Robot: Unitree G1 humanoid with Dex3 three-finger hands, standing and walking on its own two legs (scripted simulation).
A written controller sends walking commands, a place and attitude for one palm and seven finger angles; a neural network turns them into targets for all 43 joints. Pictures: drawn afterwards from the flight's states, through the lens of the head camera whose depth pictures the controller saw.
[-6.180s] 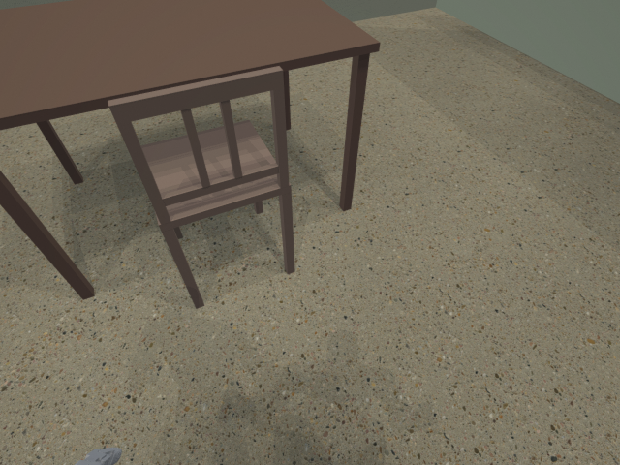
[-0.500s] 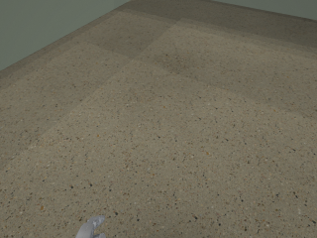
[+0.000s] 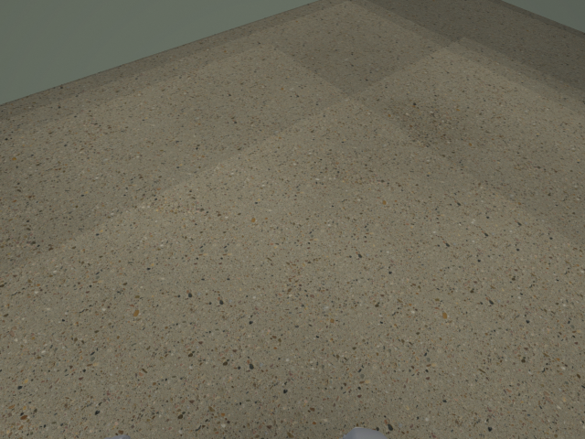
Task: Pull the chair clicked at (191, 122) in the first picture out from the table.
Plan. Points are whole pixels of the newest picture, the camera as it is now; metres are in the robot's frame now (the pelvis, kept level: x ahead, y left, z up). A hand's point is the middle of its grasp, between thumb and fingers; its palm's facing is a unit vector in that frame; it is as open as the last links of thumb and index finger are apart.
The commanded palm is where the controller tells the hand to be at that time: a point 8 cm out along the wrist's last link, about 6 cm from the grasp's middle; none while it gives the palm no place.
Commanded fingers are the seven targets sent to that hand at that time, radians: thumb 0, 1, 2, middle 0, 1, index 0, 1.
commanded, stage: turn to face it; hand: left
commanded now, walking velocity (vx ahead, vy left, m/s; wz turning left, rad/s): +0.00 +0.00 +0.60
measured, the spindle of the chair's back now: out of the picture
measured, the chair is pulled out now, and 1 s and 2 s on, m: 0.00 0.00 0.00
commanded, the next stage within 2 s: none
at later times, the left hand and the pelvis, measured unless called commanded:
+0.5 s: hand out of the picture +0.00 +0.14 -0.15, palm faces +0.35 -0.90 -0.28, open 7.4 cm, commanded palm none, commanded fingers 0.00 0.90 0.90 -0.20 -0.30 -0.20 -0.30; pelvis +0.00 -0.07 +0.00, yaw +21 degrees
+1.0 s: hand out of the picture -0.02 +0.19 -0.15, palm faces +0.60 -0.75 -0.29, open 7.4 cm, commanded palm none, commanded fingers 0.00 0.90 0.90 -0.20 -0.30 -0.20 -0.30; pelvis +0.01 -0.05 -0.01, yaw +38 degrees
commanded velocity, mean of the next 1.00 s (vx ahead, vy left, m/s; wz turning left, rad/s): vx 0.00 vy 0.00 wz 0.60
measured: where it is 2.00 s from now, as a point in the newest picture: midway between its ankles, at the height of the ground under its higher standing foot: outside the picture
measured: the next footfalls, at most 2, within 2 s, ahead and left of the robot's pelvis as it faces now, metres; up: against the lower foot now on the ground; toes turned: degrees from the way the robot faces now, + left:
right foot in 0.20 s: +0.04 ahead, -0.16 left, +0.00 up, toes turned +7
left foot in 0.64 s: -0.02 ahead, +0.08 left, +0.00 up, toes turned +33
